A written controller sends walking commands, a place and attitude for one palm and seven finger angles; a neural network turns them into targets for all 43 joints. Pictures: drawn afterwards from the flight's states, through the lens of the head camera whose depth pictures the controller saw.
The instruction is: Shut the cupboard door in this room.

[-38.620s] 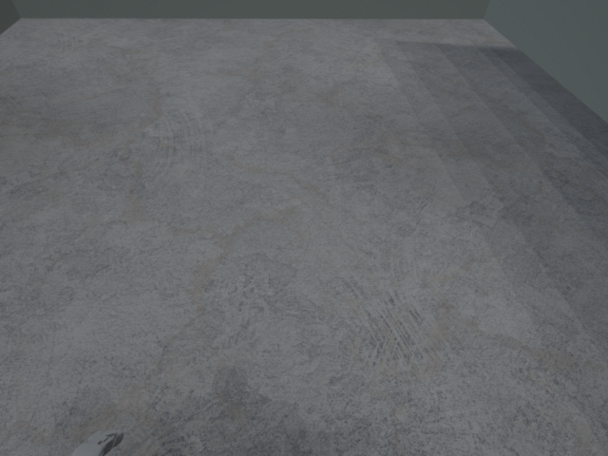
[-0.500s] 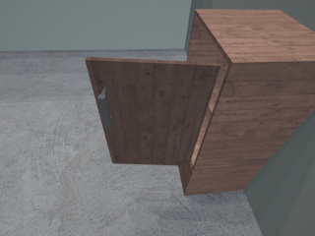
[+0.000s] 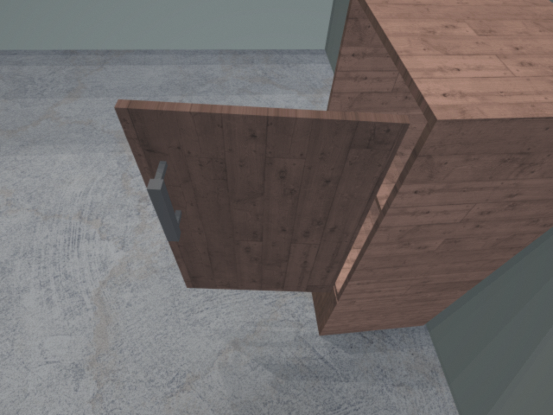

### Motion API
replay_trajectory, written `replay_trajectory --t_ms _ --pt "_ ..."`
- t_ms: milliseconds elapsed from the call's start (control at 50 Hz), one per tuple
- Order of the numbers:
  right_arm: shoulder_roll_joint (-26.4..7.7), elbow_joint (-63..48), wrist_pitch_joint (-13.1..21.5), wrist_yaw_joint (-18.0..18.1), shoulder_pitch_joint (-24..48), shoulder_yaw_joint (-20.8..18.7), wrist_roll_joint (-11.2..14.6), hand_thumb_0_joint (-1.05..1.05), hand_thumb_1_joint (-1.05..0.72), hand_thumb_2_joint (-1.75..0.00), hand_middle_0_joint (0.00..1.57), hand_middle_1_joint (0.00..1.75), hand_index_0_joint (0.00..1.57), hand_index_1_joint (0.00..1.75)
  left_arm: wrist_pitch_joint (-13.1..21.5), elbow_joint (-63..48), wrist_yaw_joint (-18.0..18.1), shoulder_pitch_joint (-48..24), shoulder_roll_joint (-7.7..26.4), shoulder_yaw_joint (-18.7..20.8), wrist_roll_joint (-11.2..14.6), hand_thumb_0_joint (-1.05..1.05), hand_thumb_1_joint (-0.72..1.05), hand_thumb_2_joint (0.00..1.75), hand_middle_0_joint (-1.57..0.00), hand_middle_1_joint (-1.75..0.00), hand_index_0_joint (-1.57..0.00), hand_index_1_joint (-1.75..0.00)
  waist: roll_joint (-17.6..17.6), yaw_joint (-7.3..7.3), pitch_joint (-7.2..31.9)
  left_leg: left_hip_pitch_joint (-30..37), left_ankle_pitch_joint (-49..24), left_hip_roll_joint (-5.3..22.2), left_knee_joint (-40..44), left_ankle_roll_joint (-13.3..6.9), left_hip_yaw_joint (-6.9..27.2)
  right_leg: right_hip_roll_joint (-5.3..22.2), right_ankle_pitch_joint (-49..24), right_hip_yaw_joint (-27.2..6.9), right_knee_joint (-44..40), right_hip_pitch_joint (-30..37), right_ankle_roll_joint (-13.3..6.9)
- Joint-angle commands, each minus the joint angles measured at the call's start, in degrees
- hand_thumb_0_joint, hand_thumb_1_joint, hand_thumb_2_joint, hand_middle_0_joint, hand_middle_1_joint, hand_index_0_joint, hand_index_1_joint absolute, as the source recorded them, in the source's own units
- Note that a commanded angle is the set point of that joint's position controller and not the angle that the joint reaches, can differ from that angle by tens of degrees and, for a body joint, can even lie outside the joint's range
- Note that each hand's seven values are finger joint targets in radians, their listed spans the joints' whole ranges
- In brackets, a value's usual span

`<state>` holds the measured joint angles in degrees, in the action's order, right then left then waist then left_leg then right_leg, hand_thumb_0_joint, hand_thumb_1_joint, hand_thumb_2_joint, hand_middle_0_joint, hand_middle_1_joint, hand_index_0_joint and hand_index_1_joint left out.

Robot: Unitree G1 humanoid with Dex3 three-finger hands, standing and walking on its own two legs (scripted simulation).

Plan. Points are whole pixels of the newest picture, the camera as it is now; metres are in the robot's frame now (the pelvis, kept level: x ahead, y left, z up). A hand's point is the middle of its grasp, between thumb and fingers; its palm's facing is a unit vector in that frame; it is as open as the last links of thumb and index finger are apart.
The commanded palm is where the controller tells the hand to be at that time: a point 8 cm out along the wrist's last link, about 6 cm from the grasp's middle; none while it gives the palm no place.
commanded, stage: come to a stop and stand still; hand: left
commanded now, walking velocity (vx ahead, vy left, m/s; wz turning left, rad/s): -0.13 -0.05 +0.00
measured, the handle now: (168, 203) +0.42 +0.22 +0.01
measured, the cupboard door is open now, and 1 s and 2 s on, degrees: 83 83 83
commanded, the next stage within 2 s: look again from close up in 0.58 s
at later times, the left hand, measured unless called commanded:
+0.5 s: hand out of the picture +0.04 +0.15 -0.18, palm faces +0.05 -0.98 -0.17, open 7.2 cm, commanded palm none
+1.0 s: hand out of the picture -0.02 +0.16 -0.17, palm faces +0.03 -0.97 -0.23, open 7.4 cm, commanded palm none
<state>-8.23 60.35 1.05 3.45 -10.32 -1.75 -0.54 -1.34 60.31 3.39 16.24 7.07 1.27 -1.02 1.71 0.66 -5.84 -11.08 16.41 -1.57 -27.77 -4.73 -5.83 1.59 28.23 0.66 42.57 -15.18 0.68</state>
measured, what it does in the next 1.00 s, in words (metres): steps on the spot: right foot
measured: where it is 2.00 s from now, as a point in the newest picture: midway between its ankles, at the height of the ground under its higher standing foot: outside the picture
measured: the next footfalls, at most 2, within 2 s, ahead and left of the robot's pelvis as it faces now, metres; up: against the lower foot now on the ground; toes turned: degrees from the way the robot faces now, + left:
right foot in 0.18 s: +0.04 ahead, -0.16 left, +0.00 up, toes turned -1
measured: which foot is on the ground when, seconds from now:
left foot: down 0.00-1.00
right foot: up 0.00-0.16, down 0.18-1.00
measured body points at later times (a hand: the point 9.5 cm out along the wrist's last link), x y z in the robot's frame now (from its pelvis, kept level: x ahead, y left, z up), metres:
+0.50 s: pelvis -0.02 -0.03 +0.00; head +0.00 +0.00 +0.45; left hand +0.03 +0.20 -0.16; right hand -0.01 -0.25 -0.15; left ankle -0.03 +0.07 -0.74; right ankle +0.00 -0.16 -0.74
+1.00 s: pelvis +0.00 -0.02 +0.00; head +0.00 -0.04 +0.45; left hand -0.02 +0.21 -0.15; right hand +0.02 -0.25 -0.17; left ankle -0.03 +0.07 -0.74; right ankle +0.00 -0.16 -0.74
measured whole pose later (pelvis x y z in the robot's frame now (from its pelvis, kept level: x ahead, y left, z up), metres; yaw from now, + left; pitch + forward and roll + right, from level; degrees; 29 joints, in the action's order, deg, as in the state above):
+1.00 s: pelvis +0.00 -0.02 +0.00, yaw +1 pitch -1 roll +1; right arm -10.8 60.7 1.5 1.0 -16.8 1.1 -0.8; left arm 1.0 63.3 1.8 18.2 8.7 -1.4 -0.6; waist -2.3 0.4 -1.0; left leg -8.5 16.6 -2.3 -26.4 -2.6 -3.5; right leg 3.0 15.2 0.7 29.1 -12.6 1.5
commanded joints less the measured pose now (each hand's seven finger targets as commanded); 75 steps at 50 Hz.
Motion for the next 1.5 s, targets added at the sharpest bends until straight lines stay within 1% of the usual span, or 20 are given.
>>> replay_trajectory --t_ms 0,120,160,180,280,340,600,620,660,740,820,1280,1300,1320,1340,1360,1380,1400,1440,1480 --pt "-9.5 -2.0 -1.1 0.2 -4.6 -2.5 -0.5 0.00 -0.90 -0.90 0.20 0.30 0.20 0.30 -0.5 -3.1 0.0 6.1 3.8 2.0 -0.1 0.00 0.90 0.90 -0.20 -0.30 -0.20 -0.30 -6.5 -0.27 7.4 8.2 -58.0 18.9 3.1 -7.6 12.5 0.3 -3.4 -1.3 4.3 -4.0 -0.4" --pt "-8.7 -3.7 -1.9 -1.1 0.2 -2.7 -0.6 0.00 -0.90 -0.90 0.20 0.30 0.20 0.30 -0.1 -4.8 -0.8 6.3 5.5 2.3 -0.6 0.00 0.90 0.90 -0.20 -0.30 -0.20 -0.30 -4.7 2.50 6.4 -2.2 -27.2 13.9 -0.8 -1.9 8.9 1.1 -19.8 -0.1 -12.6 6.6 -0.3" --pt "-4.5 -4.0 -2.3 -1.7 -3.4 -2.4 0.1 0.00 -0.90 -0.90 0.20 0.30 0.20 0.30 1.2 -5.7 -0.7 3.5 10.7 2.3 -1.2 0.00 0.90 0.90 -0.20 -0.30 -0.20 -0.30 11.2 -0.20 5.7 -6.5 -0.1 2.7 -9.5 4.2 2.5 12.4 -40.2 -15.0 -21.3 5.9 -4.8" --pt "-4.0 -4.0 -3.0 -1.7 -4.2 -2.4 0.2 0.00 -0.90 -0.90 0.20 0.30 0.20 0.30 1.3 -6.2 -0.9 1.7 12.7 2.2 -0.7 0.00 0.90 0.90 -0.20 -0.30 -0.20 -0.30 12.0 -0.76 4.6 -5.5 12.5 1.3 -14.7 5.0 3.0 18.2 -39.8 -17.2 -24.4 1.6 -10.1" --pt "-3.1 -1.6 -2.5 -1.9 -7.2 -1.4 0.1 0.00 -0.90 -0.90 0.20 0.30 0.20 0.30 0.9 -7.6 -1.0 -5.6 11.3 1.9 -0.4 0.00 0.90 0.90 -0.20 -0.30 -0.20 -0.30 8.6 -3.08 3.9 0.1 3.2 3.5 -3.1 4.9 4.9 11.1 -28.0 -9.5 -20.5 -2.3 -8.4" --pt "-6.4 -1.5 -0.7 -1.9 -4.5 -0.9 -0.6 0.00 -0.90 -0.90 0.20 0.30 0.20 0.30 0.7 -6.7 -1.6 -2.9 8.1 1.0 0.4 0.00 0.90 0.90 -0.20 -0.30 -0.20 -0.30 -6.2 0.10 4.6 -3.3 -7.8 10.6 9.6 1.8 13.7 2.4 -17.1 -3.3 -16.8 2.0 -1.3" --pt "-4.8 2.4 0.1 -1.8 -7.8 0.1 -0.1 0.00 -0.90 -0.90 0.20 0.30 0.20 0.30 1.9 -0.1 -1.5 2.0 6.5 0.0 0.0 0.00 0.90 0.90 -0.20 -0.30 -0.20 -0.30 -1.2 -0.16 3.0 -1.5 -3.9 7.3 11.6 3.2 9.4 4.3 -19.6 -3.7 -23.5 5.3 -1.1" --pt "-8.3 -1.6 1.0 -2.1 -4.0 0.3 0.5 0.00 -0.90 -0.90 0.20 0.30 0.20 0.30 2.7 1.8 1.0 4.8 8.2 -0.8 -0.5 0.00 0.90 0.90 -0.20 -0.30 -0.20 -0.30 -9.1 0.37 3.3 -1.7 -15.7 8.8 2.0 4.4 6.5 5.9 -29.2 -3.1 -18.4 3.6 -1.7" --pt "-5.2 -2.9 0.9 -2.6 -5.4 1.1 -0.8 0.00 -0.90 -0.90 0.20 0.30 0.20 0.30 3.4 -0.7 -0.4 2.8 10.4 -0.5 0.1 0.00 0.90 0.90 -0.20 -0.30 -0.20 -0.30 -12.8 -0.27 6.1 -2.6 -5.1 5.0 4.4 4.1 8.2 5.8 -18.4 -4.6 -18.5 3.6 -3.9" --pt "-6.7 -3.9 1.2 -2.2 -8.9 1.3 -0.2 0.00 -0.90 -0.90 0.20 0.30 0.20 0.30 3.1 -0.1 -1.1 3.0 7.1 -1.5 0.1 0.00 0.90 0.90 -0.20 -0.30 -0.20 -0.30 -1.5 -1.18 2.7 -4.8 -4.1 7.5 7.3 2.1 11.5 3.2 -14.8 -2.6 -17.2 2.2 -3.1" --pt "-7.4 -3.4 1.5 -2.1 -9.7 1.6 -0.2 0.00 -0.90 -0.90 0.20 0.30 0.20 0.30 3.1 0.3 -1.2 3.8 6.6 -1.7 0.3 0.00 0.90 0.90 -0.20 -0.30 -0.20 -0.30 1.4 -1.02 2.0 -3.3 -6.9 7.1 7.9 1.9 11.0 3.5 -16.7 -3.3 -17.2 2.2 -2.9" --pt "-6.0 1.7 1.2 -1.8 -8.8 2.2 -0.1 0.00 -0.90 -0.90 0.20 0.30 0.20 0.30 3.0 1.2 -1.2 3.3 7.9 -1.4 0.5 0.00 0.90 0.90 -0.20 -0.30 -0.20 -0.30 -1.7 -0.32 2.4 0.9 -11.1 6.7 8.4 3.0 7.3 4.7 -25.3 -4.6 -20.0 5.6 -3.0" --pt "-8.1 -1.9 1.4 -2.1 -3.3 1.3 0.6 0.00 -0.90 -0.90 0.20 0.30 0.20 0.30 3.8 3.4 1.0 7.7 9.5 -0.8 -0.1 0.00 0.90 0.90 -0.20 -0.30 -0.20 -0.30 3.8 1.61 3.2 -1.8 -15.3 8.4 -3.4 4.5 5.6 7.6 -48.2 -6.3 -18.4 5.5 -1.6" --pt "-20.8 -18.1 12.3 4.6 -8.9 -1.6 0.3 0.00 -0.90 -0.90 0.20 0.30 0.20 0.30 20.0 -89.9 0.9 -45.4 43.1 22.9 7.1 0.00 0.90 0.90 -0.20 -0.30 -0.20 -0.30 -1.9 -8.19 26.8 14.6 -26.1 6.0 -2.8 2.6 5.7 1.6 -39.9 -2.7 -9.4 6.4 -1.1" --pt "-11.6 -18.3 15.9 4.2 -2.5 2.0 3.1 0.00 -0.90 -0.90 0.20 0.30 0.20 0.30 14.1 -69.2 0.7 -5.2 12.7 0.3 7.9 0.00 0.90 0.90 -0.22 -0.32 -0.22 -0.32 -20.3 -2.26 31.7 14.7 -31.7 2.6 -1.8 3.0 3.6 -2.5 -28.5 1.7 -6.8 2.8 -1.9" --pt "-13.2 -16.2 18.0 3.2 -1.8 2.4 2.5 0.00 -0.90 -0.90 0.20 0.30 0.20 0.30 11.7 -70.4 3.3 -5.4 12.4 1.5 10.7 0.00 0.90 0.90 -0.24 -0.34 -0.24 -0.34 -19.3 -0.76 29.5 13.7 -34.5 4.5 0.4 5.8 5.6 -2.4 -20.5 3.5 -10.5 2.2 -2.3" --pt "-9.8 -14.8 18.9 1.3 -2.1 1.8 2.7 0.00 -0.90 -0.90 0.20 0.30 0.20 0.30 5.6 -56.0 2.4 9.0 -2.5 -6.0 10.0 0.00 0.90 0.90 -0.25 -0.36 -0.25 -0.36 -12.6 -1.89 17.9 5.6 -27.4 4.5 1.6 5.6 6.6 -1.2 -18.1 4.1 -10.3 -1.2 -1.4" --pt "-13.0 -17.6 19.4 0.5 -2.9 0.3 3.0 0.00 -0.90 -0.90 0.20 0.30 0.20 0.30 7.5 -63.0 2.9 -2.7 3.1 -2.4 10.5 0.00 0.90 0.90 -0.27 -0.38 -0.27 -0.38 -9.8 -3.81 9.1 -1.8 -16.5 3.6 -0.1 5.6 8.5 -0.6 -19.6 4.0 -11.3 -3.7 -1.4" --pt "-13.1 -21.6 20.1 -0.3 -1.5 -1.0 1.6 0.00 -0.90 -0.90 0.20 0.30 0.20 0.30 13.4 -55.7 0.7 -0.1 4.4 1.8 9.9 0.00 0.90 0.90 -0.31 -0.42 -0.31 -0.42 3.9 -4.22 0.2 -13.5 -4.2 1.7 -4.1 4.8 8.9 -1.0 -12.7 5.5 -10.3 -12.5 -1.3" --pt "-11.9 -25.2 20.3 -1.4 0.0 -1.9 1.1 0.00 -0.90 -0.90 0.20 0.30 0.20 0.30 20.5 -43.8 -4.1 13.6 2.0 4.6 11.9 0.00 0.90 0.90 -0.35 -0.46 -0.35 -0.46 16.4 -0.46 -0.3 -22.3 2.0 0.3 -9.8 4.9 7.7 -0.6 -3.5 4.5 -7.6 -17.8 -1.2"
